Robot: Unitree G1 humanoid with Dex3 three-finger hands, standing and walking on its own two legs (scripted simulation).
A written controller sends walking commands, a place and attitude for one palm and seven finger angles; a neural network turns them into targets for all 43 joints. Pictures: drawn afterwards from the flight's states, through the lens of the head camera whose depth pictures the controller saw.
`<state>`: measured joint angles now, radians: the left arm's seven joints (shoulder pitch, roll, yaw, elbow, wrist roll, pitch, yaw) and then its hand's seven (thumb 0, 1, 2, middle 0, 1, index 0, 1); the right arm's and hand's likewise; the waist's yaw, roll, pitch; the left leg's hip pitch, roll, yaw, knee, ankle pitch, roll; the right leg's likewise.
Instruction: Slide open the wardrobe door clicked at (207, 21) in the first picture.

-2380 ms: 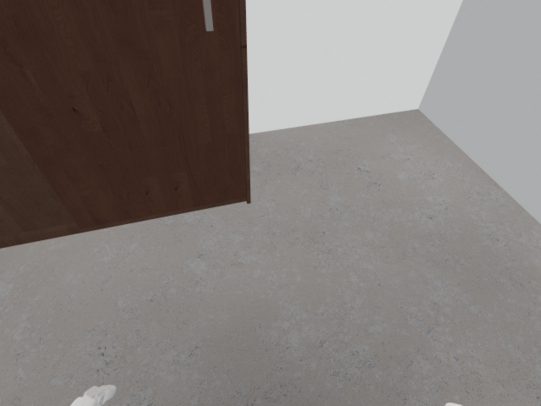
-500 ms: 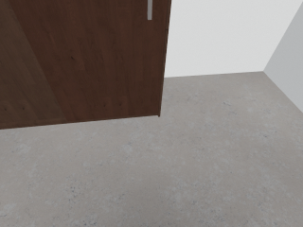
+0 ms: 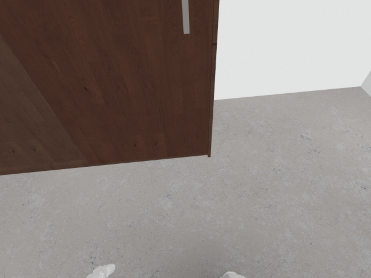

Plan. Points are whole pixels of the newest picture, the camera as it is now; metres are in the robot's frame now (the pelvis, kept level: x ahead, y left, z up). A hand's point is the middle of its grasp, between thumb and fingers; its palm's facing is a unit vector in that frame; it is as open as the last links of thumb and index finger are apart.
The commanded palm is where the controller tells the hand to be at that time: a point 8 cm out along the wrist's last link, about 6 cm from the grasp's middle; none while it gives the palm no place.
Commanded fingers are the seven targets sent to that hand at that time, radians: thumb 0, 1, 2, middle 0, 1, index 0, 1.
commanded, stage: walk to a spot facing it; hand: right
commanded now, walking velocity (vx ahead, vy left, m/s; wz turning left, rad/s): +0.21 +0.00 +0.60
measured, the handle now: out of the picture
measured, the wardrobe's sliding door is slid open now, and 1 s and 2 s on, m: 0.00 0.00 0.00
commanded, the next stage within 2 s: turn to face it in 0.30 s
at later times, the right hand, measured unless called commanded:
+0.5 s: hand (260, 227) +0.28 -0.19 -0.15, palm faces -0.25 +0.95 -0.17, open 7.4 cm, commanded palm none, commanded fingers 0.00 -0.90 -0.90 0.20 0.30 0.20 0.30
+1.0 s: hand (266, 228) +0.28 -0.20 -0.16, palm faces -0.11 +0.97 -0.19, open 7.3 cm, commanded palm none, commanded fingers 0.00 -0.90 -0.90 0.20 0.30 0.20 0.30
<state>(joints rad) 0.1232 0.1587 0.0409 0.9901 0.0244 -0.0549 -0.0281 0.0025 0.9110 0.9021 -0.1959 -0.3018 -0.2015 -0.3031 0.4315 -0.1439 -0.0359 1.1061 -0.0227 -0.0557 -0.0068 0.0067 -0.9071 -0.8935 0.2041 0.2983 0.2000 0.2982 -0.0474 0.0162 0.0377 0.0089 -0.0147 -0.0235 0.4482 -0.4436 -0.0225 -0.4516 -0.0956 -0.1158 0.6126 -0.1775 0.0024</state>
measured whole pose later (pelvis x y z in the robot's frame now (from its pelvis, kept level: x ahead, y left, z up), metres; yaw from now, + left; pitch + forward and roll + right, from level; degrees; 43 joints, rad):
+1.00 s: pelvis +0.18 -0.03 +0.01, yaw +10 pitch +0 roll +1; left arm 0.27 0.14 0.03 1.07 0.03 0.00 0.03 0.01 0.93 0.90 -0.20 -0.30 -0.20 -0.30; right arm 0.19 -0.19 -0.06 1.03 -0.01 0.04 -0.03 -0.01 -0.93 -0.89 0.20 0.30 0.20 0.30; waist 0.01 0.03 0.02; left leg -0.29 0.07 0.11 0.74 -0.45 -0.03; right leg -0.24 -0.05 -0.10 0.57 -0.32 -0.02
